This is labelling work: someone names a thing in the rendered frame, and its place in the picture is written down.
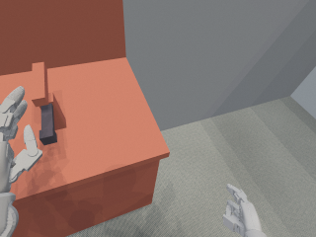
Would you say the left robot forearm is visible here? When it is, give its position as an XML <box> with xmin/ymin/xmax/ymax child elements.
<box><xmin>0</xmin><ymin>193</ymin><xmax>19</xmax><ymax>237</ymax></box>

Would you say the counter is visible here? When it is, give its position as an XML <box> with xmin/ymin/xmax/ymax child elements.
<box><xmin>0</xmin><ymin>0</ymin><xmax>170</xmax><ymax>237</ymax></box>

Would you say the tap lever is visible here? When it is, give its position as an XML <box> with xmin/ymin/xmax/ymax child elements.
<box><xmin>39</xmin><ymin>103</ymin><xmax>57</xmax><ymax>145</ymax></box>

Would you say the robot right hand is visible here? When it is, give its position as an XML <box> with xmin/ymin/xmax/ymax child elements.
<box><xmin>223</xmin><ymin>184</ymin><xmax>263</xmax><ymax>237</ymax></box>

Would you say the robot left hand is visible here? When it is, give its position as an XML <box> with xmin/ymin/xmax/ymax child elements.
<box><xmin>0</xmin><ymin>86</ymin><xmax>42</xmax><ymax>194</ymax></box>

